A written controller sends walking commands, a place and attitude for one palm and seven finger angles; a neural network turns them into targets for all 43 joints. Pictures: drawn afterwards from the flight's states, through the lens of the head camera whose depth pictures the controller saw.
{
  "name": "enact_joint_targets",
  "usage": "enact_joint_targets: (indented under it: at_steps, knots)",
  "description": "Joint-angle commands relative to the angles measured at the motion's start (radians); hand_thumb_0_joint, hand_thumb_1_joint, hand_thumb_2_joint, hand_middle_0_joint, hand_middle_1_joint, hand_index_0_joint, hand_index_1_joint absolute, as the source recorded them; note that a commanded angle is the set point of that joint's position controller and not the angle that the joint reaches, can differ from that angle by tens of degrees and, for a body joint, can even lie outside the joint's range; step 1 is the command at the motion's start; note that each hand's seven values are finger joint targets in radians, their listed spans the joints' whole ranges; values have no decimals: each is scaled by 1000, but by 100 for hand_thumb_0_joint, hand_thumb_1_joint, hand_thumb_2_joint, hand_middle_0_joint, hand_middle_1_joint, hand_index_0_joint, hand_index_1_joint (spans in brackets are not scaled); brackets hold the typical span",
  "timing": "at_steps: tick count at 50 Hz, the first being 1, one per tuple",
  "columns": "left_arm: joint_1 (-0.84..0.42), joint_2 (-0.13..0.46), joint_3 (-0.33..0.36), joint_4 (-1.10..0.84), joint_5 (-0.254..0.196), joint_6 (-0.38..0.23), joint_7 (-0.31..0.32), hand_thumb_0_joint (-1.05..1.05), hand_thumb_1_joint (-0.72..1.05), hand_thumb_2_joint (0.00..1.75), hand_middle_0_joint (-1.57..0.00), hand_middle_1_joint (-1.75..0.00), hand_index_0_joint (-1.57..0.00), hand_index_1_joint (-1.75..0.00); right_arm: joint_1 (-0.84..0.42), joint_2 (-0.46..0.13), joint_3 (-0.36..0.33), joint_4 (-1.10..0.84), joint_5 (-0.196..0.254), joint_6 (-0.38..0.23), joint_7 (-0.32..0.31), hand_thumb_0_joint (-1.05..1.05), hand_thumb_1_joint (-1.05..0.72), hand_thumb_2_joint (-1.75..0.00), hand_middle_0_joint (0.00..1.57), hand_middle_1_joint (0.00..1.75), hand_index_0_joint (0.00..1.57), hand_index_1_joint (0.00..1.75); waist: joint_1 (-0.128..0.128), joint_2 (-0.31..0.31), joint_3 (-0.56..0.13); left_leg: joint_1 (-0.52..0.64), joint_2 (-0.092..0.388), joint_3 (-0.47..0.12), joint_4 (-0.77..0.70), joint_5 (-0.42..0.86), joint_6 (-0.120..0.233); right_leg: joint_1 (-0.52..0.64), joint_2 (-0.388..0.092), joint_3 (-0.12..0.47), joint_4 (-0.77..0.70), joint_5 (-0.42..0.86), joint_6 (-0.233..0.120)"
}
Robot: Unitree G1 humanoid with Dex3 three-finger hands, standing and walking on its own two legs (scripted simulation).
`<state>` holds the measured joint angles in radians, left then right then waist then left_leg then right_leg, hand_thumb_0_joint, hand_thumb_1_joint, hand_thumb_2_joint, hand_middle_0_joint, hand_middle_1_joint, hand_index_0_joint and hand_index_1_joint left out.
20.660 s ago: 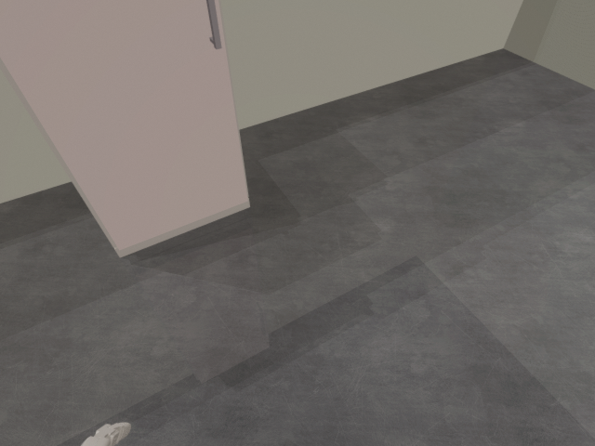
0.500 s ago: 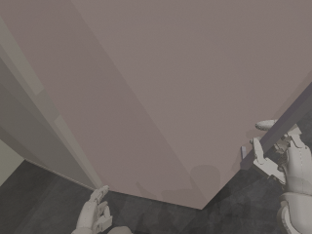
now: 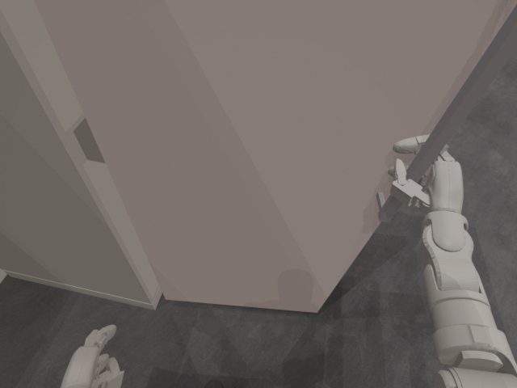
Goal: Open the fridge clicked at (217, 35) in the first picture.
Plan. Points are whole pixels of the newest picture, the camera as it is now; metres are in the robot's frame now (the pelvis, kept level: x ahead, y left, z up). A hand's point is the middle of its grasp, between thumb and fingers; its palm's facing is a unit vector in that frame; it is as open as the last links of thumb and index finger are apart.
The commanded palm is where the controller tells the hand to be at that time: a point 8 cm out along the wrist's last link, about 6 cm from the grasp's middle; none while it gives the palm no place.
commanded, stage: stop walking and hold the door back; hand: right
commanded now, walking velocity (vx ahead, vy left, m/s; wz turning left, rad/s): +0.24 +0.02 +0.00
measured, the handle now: (433, 129) +0.44 -0.20 +0.20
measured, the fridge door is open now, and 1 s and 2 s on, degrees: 82 74 74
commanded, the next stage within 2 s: loosen the grip on the handle in 0.66 s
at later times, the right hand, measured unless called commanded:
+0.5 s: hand (394, 159) +0.45 -0.18 +0.12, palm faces +0.13 +0.96 -0.23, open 5.3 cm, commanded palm +0.41 -0.24 +0.10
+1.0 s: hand (402, 158) +0.46 -0.19 +0.12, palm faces +0.10 +0.98 -0.15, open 8.5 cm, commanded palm +0.42 -0.23 +0.11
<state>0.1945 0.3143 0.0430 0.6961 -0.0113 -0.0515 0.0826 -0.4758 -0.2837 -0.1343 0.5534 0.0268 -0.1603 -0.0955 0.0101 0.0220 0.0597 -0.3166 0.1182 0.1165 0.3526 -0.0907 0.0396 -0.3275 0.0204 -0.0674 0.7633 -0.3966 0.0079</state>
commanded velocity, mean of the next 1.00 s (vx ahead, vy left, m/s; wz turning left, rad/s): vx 0.06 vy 0.04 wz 0.00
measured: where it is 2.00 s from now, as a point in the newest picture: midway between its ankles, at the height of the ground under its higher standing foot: outside the picture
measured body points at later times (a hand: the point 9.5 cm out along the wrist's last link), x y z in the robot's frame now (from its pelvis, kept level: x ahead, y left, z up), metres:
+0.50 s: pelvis -0.01 -0.01 -0.03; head +0.03 +0.00 +0.42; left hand +0.03 +0.25 -0.15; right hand +0.44 -0.23 +0.14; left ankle +0.02 +0.11 -0.75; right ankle -0.02 -0.14 -0.74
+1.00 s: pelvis +0.01 -0.04 -0.03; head +0.02 -0.05 +0.42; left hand +0.11 +0.22 -0.12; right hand +0.45 -0.25 +0.13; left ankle +0.02 +0.11 -0.75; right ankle +0.05 -0.13 -0.75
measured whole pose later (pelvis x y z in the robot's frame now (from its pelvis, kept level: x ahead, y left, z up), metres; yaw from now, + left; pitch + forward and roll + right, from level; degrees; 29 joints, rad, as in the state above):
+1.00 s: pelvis +0.01 -0.04 -0.03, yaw +7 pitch +4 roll +0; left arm 0.27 0.22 -0.01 0.65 0.00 -0.13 0.01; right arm -0.62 -0.34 -0.25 0.76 0.00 -0.22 -0.02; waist 0.05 0.02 -0.07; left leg -0.42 0.07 0.01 0.62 -0.27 -0.02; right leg -0.42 -0.02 -0.10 0.63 -0.29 -0.03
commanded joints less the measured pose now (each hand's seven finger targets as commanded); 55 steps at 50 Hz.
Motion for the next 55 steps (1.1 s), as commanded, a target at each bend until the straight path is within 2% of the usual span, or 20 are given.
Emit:
enact_joint_targets:
  at_steps: [1, 4, 6, 7, 10, 15, 21, 23, 24, 25, 31, 35, 37, 38, 39, 40, 41, 42, 50, 55]
  knots:
    - [-11, 37, -4, -128, -4, -58, 8, 0, 90, 90, -20, -30, -20, -30, -578, -326, -135, -197, -6, -74, -34, 0, -90, -90, 45, 140, 45, 140, -40, 192, -370, 320, 203, -294, -178, -445, 70, 19, 9, -82, -219, -48, -24]
    - [44, 55, -6, -119, -6, -63, 20, 0, 90, 90, -20, -30, -20, -30, -629, -308, -111, -129, -7, -85, -19, 0, -90, -90, 45, 140, 45, 140, 6, 52, -391, 178, 62, -165, -12, -426, -11, 276, -12, -69, -473, -3, -54]
    - [33, 101, -3, -124, -5, -78, 20, 0, 90, 90, -20, -30, -20, -30, -749, -234, -55, -116, -2, -101, -7, 0, -90, -90, 45, 140, 45, 140, 14, -342, -258, -218, -113, 14, 370, -419, -79, 363, -372, 412, -649, -313, -181]
    - [5, 64, -20, -139, -18, -84, 23, 0, 90, 90, -20, -30, -20, -30, -813, -218, -27, -98, 16, -85, -10, 0, -90, -90, 45, 140, 45, 140, 14, -300, -193, -313, -113, -39, 546, -399, -62, 347, -475, 540, -683, -242, -237]
    - [58, 93, -4, -66, -28, -68, 21, 0, 90, 90, -20, -30, -20, -30, -819, -313, -91, 93, -26, -73, 14, 0, -90, -90, 45, 140, 45, 140, 8, -82, -239, -349, -48, -123, 644, -229, -67, 381, -411, 366, -538, 59, -218]
    - [102, 73, -22, -53, -22, -51, 23, 0, 90, 90, -20, -30, -20, -30, -807, -217, -9, 123, -21, -70, 65, 0, -90, -90, 45, 140, 45, 140, 10, -188, -235, -224, -68, -32, 447, -222, -70, 361, -336, 164, -453, 404, -177]
    - [65, 83, -16, -82, -26, -38, 14, 0, 90, 90, -20, -30, -20, -30, -609, -304, -88, 55, -21, -90, 63, 0, -90, -90, 45, 140, 45, 140, -8, -175, -297, 261, -112, -3, 82, -69, -45, 142, -249, 27, -192, 531, -75]
    - [57, 41, -8, -102, -32, -25, 12, 0, 90, 90, -20, -30, -20, -30, -539, -399, -161, 23, -29, -92, 47, 0, -90, -90, 45, 140, 45, 140, -3, 154, -367, 531, 190, -367, 68, 263, 103, -189, -90, -56, 158, 59, -3]
    - [49, 66, 10, -111, -30, -27, 18, 0, 90, 90, -20, -30, -20, -30, -514, -463, -227, 17, -24, -72, 41, 0, -90, -90, 45, 140, 45, 140, -34, 181, -355, 494, 310, -478, 23, 400, 187, -261, -51, 31, 356, -188, 6]
    - [64, 51, 6, -92, -21, -36, 15, 0, 90, 90, -20, -30, -20, -30, -452, -457, -248, 57, -27, -58, 38, 0, -90, -90, 45, 140, 45, 140, -19, 123, -290, 413, 315, -424, 15, 349, 188, -274, -86, 85, 403, -179, 16]
    - [-6, 48, -31, -93, -12, -45, 31, 0, 90, 90, -20, -30, -20, -30, -412, -448, -289, -107, -3, -71, 24, 0, -90, -90, 45, 140, 45, 140, -11, 169, -277, 200, 131, -157, 12, 151, 85, -47, -72, 18, 89, 28, 9]
    - [2, 60, -22, -101, 2, -60, 31, 0, 90, 90, -20, -30, -20, -30, -413, -388, -238, -201, 0, -88, 19, 0, -90, -90, 45, 140, 45, 140, 4, 72, -294, 133, 64, -121, 53, 12, 26, 165, -52, -13, -242, 273, 14]
    - [-18, 95, -4, -125, -3, -62, 32, 0, 90, 90, -20, -30, -20, -30, -410, -321, -182, -267, 10, -93, 26, 0, -90, -90, 45, 140, 45, 140, 1, -104, -280, 64, -27, -93, 153, -89, -36, 229, -182, 134, -373, 399, -26]
    - [22, 109, 68, -120, 1, -100, 2, 0, 90, 90, -20, -30, -20, -30, -1010, -791, -489, -140, -103, -94, 49, 0, -90, -90, 45, 140, 45, 140, -46, 18, -319, 171, -65, -150, 196, -25, 4, 163, -165, 36, -326, 509, -48]
    - [63, 89, 29, -128, 9, -155, -1, 0, 90, 90, -20, -30, -20, -30, -750, -337, -161, 218, -96, -16, 110, 0, -78, -84, 45, 140, 45, 140, 103, 25, -525, 28, -144, -18, 277, 170, 11, 220, -51, 38, -326, 652, -18]
    - [93, 112, 40, -78, -13, -147, -14, 0, 90, 90, -20, -30, -20, -30, -641, -386, -281, 54, -27, -13, 119, 0, -66, -78, 45, 140, 45, 140, 33, -153, -522, -69, -103, -24, 237, 97, -8, 257, -72, 68, -237, 677, 38]
    - [92, 95, 20, -76, -9, -122, -23, 0, 90, 90, -20, -30, -20, -30, -608, -282, -198, 68, -18, -6, 151, 0, -54, -73, 45, 140, 45, 140, 21, -239, -539, -116, -101, -36, 231, 19, -19, 280, -79, 94, -232, 614, 63]
    - [90, 99, 24, -67, -7, -112, -26, 0, 90, 90, -20, -30, -20, -30, -589, -351, -274, 107, -2, -22, 145, 0, -42, -67, 45, 140, 45, 140, -3, -309, -462, -110, -95, -40, 208, -35, -9, 275, -74, 92, -241, 519, 74]
    - [33, 97, 7, -168, 2, -117, -64, 0, 90, 90, -20, -30, -20, -30, -512, -147, -81, 0, -20, -190, 49, 0, 55, -20, 42, 137, 42, 137, 45, 68, -263, -188, -118, -49, 223, -243, -16, 8, -82, 117, -271, -2, -15]
    - [64, 98, 9, -152, -2, -112, -46, 0, 90, 90, -20, -30, -20, -30, -542, -228, -119, -61, -33, -190, 60, 0, 55, -20, 36, 128, 36, 128, 22, -48, -394, -144, -120, -66, 245, -173, -10, 57, -62, 80, -220, 140, -15]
